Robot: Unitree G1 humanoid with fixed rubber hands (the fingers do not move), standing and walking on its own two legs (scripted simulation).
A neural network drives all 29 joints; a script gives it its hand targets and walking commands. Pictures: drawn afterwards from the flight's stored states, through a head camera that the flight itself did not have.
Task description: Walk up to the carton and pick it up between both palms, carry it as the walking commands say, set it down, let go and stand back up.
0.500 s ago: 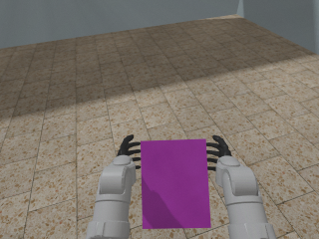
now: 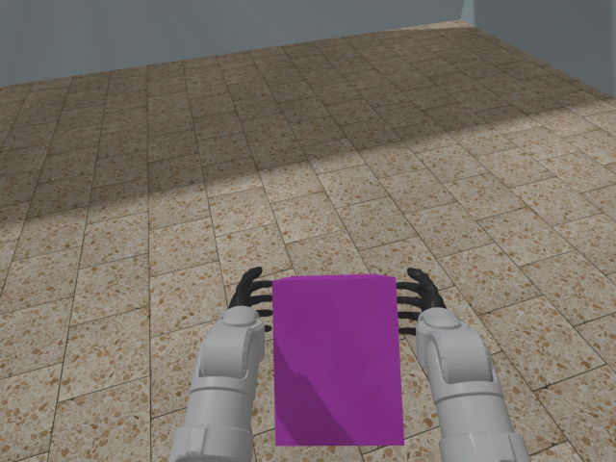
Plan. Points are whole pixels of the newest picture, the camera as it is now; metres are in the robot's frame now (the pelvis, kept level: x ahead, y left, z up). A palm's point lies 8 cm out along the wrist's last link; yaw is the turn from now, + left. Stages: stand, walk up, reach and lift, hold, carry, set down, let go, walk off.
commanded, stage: hold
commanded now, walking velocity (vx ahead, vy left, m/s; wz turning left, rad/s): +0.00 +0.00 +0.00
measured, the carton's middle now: (335, 341) +0.33 +0.00 -0.08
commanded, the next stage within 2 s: set down in 0.60 s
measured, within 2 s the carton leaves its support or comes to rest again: neither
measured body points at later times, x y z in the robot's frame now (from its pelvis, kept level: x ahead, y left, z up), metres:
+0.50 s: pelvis -0.03 -0.05 +0.00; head -0.10 -0.06 +0.45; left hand +0.27 +0.09 +0.05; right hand +0.29 -0.16 +0.05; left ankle -0.01 +0.08 -0.74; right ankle +0.02 -0.16 -0.74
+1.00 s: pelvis -0.03 -0.01 -0.01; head -0.05 -0.01 +0.44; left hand +0.29 +0.12 +0.01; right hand +0.29 -0.14 +0.00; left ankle -0.01 +0.08 -0.74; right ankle +0.02 -0.16 -0.74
